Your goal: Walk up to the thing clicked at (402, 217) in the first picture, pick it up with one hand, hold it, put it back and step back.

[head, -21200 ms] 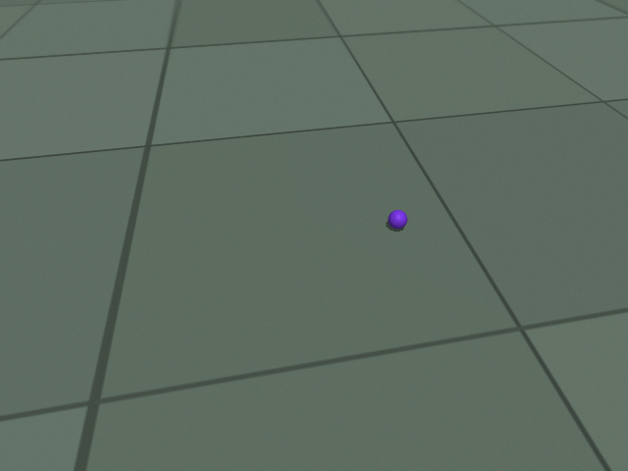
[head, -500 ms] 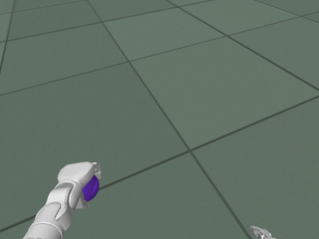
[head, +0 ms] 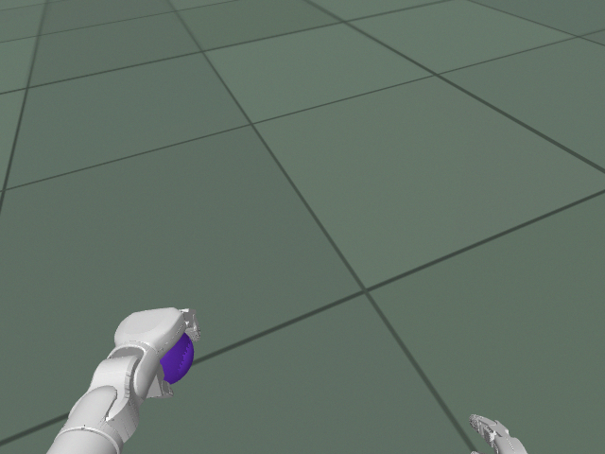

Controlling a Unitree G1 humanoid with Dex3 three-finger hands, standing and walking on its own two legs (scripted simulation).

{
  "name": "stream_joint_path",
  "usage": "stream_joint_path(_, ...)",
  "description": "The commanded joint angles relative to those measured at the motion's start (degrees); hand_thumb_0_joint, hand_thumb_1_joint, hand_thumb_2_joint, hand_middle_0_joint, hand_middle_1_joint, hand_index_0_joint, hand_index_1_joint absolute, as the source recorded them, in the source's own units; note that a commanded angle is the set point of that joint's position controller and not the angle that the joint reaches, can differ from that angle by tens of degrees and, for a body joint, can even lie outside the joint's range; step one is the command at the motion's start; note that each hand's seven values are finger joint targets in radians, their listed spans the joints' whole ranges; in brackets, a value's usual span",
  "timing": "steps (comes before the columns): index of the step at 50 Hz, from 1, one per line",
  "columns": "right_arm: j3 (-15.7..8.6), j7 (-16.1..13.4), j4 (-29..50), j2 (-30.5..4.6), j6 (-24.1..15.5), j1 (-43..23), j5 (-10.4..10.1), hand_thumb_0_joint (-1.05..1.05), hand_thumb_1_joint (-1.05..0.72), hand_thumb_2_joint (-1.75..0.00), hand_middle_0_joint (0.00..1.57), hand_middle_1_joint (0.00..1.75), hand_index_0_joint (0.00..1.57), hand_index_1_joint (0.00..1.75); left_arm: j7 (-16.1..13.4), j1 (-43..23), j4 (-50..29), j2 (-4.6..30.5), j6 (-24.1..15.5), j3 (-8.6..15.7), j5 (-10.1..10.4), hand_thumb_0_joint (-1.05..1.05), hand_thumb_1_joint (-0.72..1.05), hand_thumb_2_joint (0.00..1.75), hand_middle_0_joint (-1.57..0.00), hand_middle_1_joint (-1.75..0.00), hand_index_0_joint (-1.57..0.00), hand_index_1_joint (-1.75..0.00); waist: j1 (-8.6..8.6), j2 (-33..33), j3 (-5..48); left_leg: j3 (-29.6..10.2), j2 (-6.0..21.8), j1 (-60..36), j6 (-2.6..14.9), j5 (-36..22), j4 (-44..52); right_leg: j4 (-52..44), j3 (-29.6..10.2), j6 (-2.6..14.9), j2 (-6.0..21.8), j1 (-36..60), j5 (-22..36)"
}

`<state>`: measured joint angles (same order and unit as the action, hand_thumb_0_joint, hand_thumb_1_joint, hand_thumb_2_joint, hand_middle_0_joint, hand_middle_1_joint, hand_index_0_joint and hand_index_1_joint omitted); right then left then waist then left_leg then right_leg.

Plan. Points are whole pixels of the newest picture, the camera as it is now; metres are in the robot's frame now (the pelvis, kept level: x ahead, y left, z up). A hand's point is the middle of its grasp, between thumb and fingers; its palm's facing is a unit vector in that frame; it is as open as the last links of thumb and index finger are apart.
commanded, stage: hold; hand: left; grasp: from above
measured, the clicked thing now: (164, 355) +0.31 +0.23 -0.04
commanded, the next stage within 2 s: crouch in 0.50 s
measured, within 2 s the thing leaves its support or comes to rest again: neither
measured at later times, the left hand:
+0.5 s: hand (161, 361) +0.29 +0.22 -0.03, palm faces -0.44 -0.07 -0.90, open 10.3 cm
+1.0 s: hand (172, 384) +0.29 +0.23 -0.11, palm faces -0.47 -0.03 -0.88, open 10.3 cm
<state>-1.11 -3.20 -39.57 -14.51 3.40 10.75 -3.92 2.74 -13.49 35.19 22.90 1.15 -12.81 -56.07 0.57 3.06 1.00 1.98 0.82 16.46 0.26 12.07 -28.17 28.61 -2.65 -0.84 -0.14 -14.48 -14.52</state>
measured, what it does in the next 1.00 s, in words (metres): stands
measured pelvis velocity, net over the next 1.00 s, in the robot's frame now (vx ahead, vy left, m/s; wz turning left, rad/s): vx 0.00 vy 0.00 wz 0.02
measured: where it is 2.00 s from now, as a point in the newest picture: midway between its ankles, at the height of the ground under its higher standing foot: outside the picture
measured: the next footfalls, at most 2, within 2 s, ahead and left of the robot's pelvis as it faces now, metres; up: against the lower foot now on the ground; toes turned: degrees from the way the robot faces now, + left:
none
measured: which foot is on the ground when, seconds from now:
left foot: down 0.00-1.00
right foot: down 0.00-1.00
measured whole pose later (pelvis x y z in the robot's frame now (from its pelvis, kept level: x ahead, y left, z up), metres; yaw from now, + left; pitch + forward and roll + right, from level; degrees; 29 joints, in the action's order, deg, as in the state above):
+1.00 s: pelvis +0.00 +0.00 -0.02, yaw +1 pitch +7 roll +0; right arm -2.3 -1.5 -40.6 -14.5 3.7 10.7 -1.9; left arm -10.6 -19.0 52.2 20.9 -2.1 -11.8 -61.9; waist -1.4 0.6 2.2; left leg 0.6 0.8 30.5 0.1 16.2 -39.6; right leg 39.5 -1.3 -0.8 -0.2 -27.7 -18.9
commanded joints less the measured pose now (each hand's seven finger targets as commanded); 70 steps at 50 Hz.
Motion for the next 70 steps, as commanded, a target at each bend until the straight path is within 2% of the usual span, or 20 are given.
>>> stream_joint_path(1,-2.21,-0.70,8.24,-7.19,-2.48,-5.44,-0.35,0.00,-0.91,-0.91,0.20,0.30,0.20,0.30,-2.49,-20.56,-10.54,11.68,-0.40,6.01,0.11,0.00,0.40,0.95,-0.80,-0.93,-0.81,-0.91,-0.53,-2.54,11.53,-0.03,-1.28,-8.58,0.81,-6.72,3.70,-5.65,1.06,1.14,-1.68,-0.89,6.74)
stream_joint_path(5,-2.26,-0.63,8.68,-7.00,-2.45,-5.81,-0.18,0.00,-0.91,-0.90,0.20,0.30,0.20,0.30,-2.59,-18.89,-11.31,11.66,-0.81,6.59,-0.15,0.00,0.40,0.94,-0.77,-0.95,-0.80,-0.93,0.13,-1.13,11.45,-0.23,-1.25,-8.07,0.48,-5.11,4.21,-5.49,1.25,1.57,-1.78,-1.17,4.69)
stream_joint_path(13,-2.63,-0.89,7.79,-7.22,-2.28,-5.07,-0.23,0.00,-0.91,-0.91,0.20,0.30,0.20,0.30,-3.47,-21.40,-12.60,13.16,-1.03,7.36,-0.53,0.00,0.40,0.98,-0.80,-0.93,-0.82,-0.92,-0.45,-1.21,14.44,0.09,-1.35,-10.29,0.77,-9.29,3.31,-5.31,1.04,1.14,-1.64,0.17,9.27)
stream_joint_path(20,-2.54,-0.84,8.16,-7.05,-2.30,-5.51,-0.47,0.00,-0.91,-0.90,0.20,0.30,0.20,0.30,-2.98,-18.70,-10.47,10.35,-0.61,5.18,0.04,0.00,0.44,0.98,-0.81,-0.96,-0.84,-0.94,-0.32,-2.31,12.60,0.01,-1.28,-9.54,0.66,-8.33,4.02,-5.67,1.28,1.38,-1.77,-0.05,7.96)
stream_joint_path(23,-2.54,-0.87,8.35,-7.22,-2.07,-5.75,-0.51,0.00,-0.91,-0.91,0.20,0.30,0.20,0.30,-2.95,-16.83,-9.90,12.23,-0.65,7.03,0.18,0.00,0.42,0.97,-0.82,-0.93,-0.83,-0.91,0.71,-1.70,11.77,-0.39,-1.07,-9.23,0.48,-8.09,4.60,-5.72,1.62,1.64,-1.86,0.33,7.20)
stream_joint_path(24,-2.57,-0.83,8.43,-7.30,-2.02,-5.63,-0.39,0.00,-0.91,-0.90,0.20,0.30,0.20,0.30,-2.90,-17.31,-10.44,12.01,-0.79,6.64,0.03,0.00,0.40,0.97,-0.80,-0.92,-0.81,-0.91,-0.10,-2.49,11.70,-0.51,-0.95,-9.24,0.60,-7.90,4.48,-5.69,1.53,1.51,-1.83,0.02,7.39)
stream_joint_path(29,-2.64,-0.79,8.26,-7.37,-1.98,-5.17,-0.26,0.00,-0.91,-0.90,0.20,0.30,0.20,0.30,-3.44,-19.46,-10.89,12.71,-1.28,7.46,-0.24,0.00,0.40,0.97,-0.79,-0.94,-0.81,-0.92,-0.05,-1.14,12.90,-0.61,-0.99,-9.97,0.40,-7.97,4.40,-5.53,1.35,1.61,-1.83,-0.02,7.29)
stream_joint_path(30,-2.64,-0.76,8.40,-7.24,-2.04,-5.27,-0.27,0.00,-0.93,-0.92,0.20,0.30,0.20,0.30,-3.43,-19.86,-12.03,12.21,-1.42,6.84,-0.25,0.00,0.44,0.89,-0.79,-0.99,-0.84,-0.94,0.02,-0.67,13.22,-0.46,-1.02,-10.08,0.41,-8.44,4.29,-5.36,1.39,1.61,-1.82,0.38,7.89)
stream_joint_path(33,-2.77,-0.77,8.33,-7.12,-1.90,-4.92,-0.34,0.00,-0.89,-0.90,0.20,0.30,0.20,0.30,-3.94,-17.82,-11.23,10.99,-1.24,6.45,-0.37,0.00,0.27,0.94,-0.68,-0.93,-0.70,-0.92,-0.19,-2.18,13.58,-0.10,-1.27,-10.19,0.64,-10.68,3.50,-5.37,1.44,1.29,-1.75,0.50,10.21)
stream_joint_path(37,-2.93,-0.60,7.62,-7.17,-1.51,-4.27,-0.27,0.00,-0.89,-0.90,0.20,0.30,0.20,0.30,-5.54,-16.40,-7.04,9.82,-1.81,5.69,-1.15,0.00,0.25,0.90,-0.66,-0.92,-0.68,-0.90,-0.64,-4.09,10.82,-0.13,-1.48,-8.19,0.70,-9.57,3.04,-5.02,1.55,1.26,-1.54,-1.08,9.40)
stream_joint_path(38,-3.02,-0.52,7.42,-7.32,-1.33,-3.86,-0.01,0.00,-0.89,-0.90,0.20,0.30,0.20,0.30,-6.57,-14.76,-4.91,9.89,-1.96,6.57,-1.57,0.00,0.24,0.91,-0.65,-0.92,-0.67,-0.90,-0.89,-4.68,10.11,-0.04,-1.55,-7.44,0.73,-8.65,2.61,-4.88,1.49,1.27,-1.43,-1.66,8.46)
stream_joint_path(43,-3.44,0.27,5.60,-7.53,-0.99,-2.00,1.00,0.00,-0.89,-0.90,0.20,0.30,0.20,0.30,-12.54,-19.79,2.29,8.36,-2.87,5.40,-3.74,0.00,0.27,0.90,-0.68,-0.91,-0.70,-0.89,-2.64,-5.05,9.83,-0.18,-1.73,-2.35,0.47,-5.70,-1.87,-0.94,1.57,1.32,-1.30,-7.30,6.09)
stream_joint_path(49,-4.78,1.52,2.94,-8.28,-1.68,2.45,2.57,0.00,-0.90,-0.90,0.20,0.30,0.20,0.30,-19.17,-29.47,9.35,8.43,-4.31,5.81,-7.36,0.00,0.34,0.97,-0.73,-0.98,-0.75,-0.95,-4.83,-2.03,17.37,-0.74,-1.36,7.85,-0.31,-3.58,-15.33,11.52,1.97,1.87,-1.60,-20.89,4.25)
stream_joint_path(51,-5.16,1.94,2.99,-8.36,-2.11,3.83,3.11,0.00,-0.90,-0.90,0.20,0.30,0.20,0.30,-21.18,-29.22,14.85,6.60,-4.42,5.39,-8.67,0.00,0.38,0.97,-0.77,-0.97,-0.79,-0.95,-5.17,-1.70,19.35,-1.04,-1.24,13.00,-0.46,-2.10,-20.56,16.67,2.44,2.22,-1.63,-26.38,2.55)
stream_joint_path(54,-5.88,2.28,3.17,-9.00,-2.87,4.85,3.80,0.00,-0.90,-0.90,0.20,0.30,0.20,0.30,-23.96,-32.15,18.08,7.65,-4.77,6.54,-10.30,0.00,0.44,1.00,-0.79,-1.01,-0.82,-0.98,-4.89,0.99,24.90,-1.32,-0.89,19.43,-0.29,-1.20,-27.98,24.39,3.08,2.57,-2.04,-34.62,1.08)
stream_joint_path(58,-6.31,2.15,2.63,-9.39,-3.68,6.44,4.59,0.00,-0.90,-0.90,0.20,0.30,0.20,0.30,-26.58,-35.27,22.08,8.58,-4.13,8.21,-10.41,0.00,0.49,1.03,-0.83,-1.01,-0.86,-0.99,-5.07,1.78,30.53,-1.99,-0.94,29.04,0.28,0.83,-36.20,33.18,4.01,2.92,-2.45,-42.64,-0.56)
stream_joint_path(62,-6.67,1.87,2.14,-9.91,-4.44,7.20,5.42,0.00,-0.90,-0.90,0.20,0.30,0.20,0.30,-27.38,-39.49,22.34,11.03,-3.60,9.85,-10.29,0.00,0.53,1.04,-0.88,-0.98,-0.90,-0.96,-5.69,3.13,37.23,-2.96,-0.55,36.76,0.62,3.99,-43.97,41.64,4.68,3.17,-2.56,-50.93,-3.20)
stream_joint_path(63,-6.46,1.80,1.98,-9.83,-4.53,7.19,5.54,0.00,-0.90,-0.90,0.20,0.30,0.20,0.30,-27.43,-38.98,24.23,10.54,-3.21,9.66,-10.56,0.00,0.52,1.04,-0.87,-0.98,-0.89,-0.96,-6.42,2.70,36.95,-2.89,-0.65,39.73,0.78,5.02,-45.64,43.11,4.72,3.09,-2.54,-52.25,-3.65)
stream_joint_path(65,-6.74,1.65,2.05,-9.89,-4.71,7.51,5.73,0.00,-0.90,-0.90,0.20,0.30,0.20,0.30,-27.59,-38.64,24.54,12.41,-2.84,11.23,-10.25,0.00,0.50,1.01,-0.84,-1.00,-0.87,-0.98,-5.61,1.45,38.17,-2.49,-0.89,44.09,0.95,8.53,-47.73,44.83,4.66,3.05,-2.36,-53.87,-6.40)
stream_joint_path(70,-6.50,1.72,1.08,-10.26,-5.48,7.71,6.63,0.00,-0.90,-0.90,0.20,0.30,0.20,0.30,-26.76,-43.76,24.82,14.09,-3.07,12.22,-10.29,0.00,0.51,1.02,-0.86,-0.98,-0.88,-0.96,-7.47,3.65,40.72,-4.57,-0.34,49.80,0.62,14.24,-53.30,52.06,5.44,3.44,-2.29,-64.23,-11.95)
